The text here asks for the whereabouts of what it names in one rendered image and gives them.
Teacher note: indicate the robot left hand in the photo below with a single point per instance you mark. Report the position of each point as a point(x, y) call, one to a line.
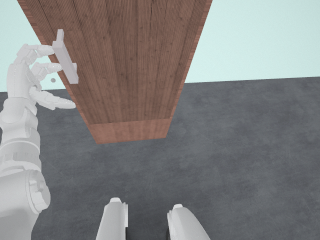
point(20, 79)

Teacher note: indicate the robot left upper arm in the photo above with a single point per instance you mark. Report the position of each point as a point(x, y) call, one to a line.
point(23, 195)

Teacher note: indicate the handle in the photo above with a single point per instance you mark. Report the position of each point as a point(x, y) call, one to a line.
point(69, 68)

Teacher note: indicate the robot thigh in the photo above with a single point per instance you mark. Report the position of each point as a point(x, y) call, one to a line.
point(114, 222)
point(183, 224)

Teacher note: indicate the robot left forearm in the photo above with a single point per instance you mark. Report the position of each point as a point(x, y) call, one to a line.
point(20, 143)

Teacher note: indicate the left robot thigh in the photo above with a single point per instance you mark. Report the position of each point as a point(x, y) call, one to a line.
point(114, 222)

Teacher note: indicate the right robot thigh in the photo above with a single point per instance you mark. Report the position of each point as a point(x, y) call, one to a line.
point(183, 224)

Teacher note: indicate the cupboard door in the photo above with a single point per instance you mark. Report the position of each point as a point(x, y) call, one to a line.
point(131, 55)

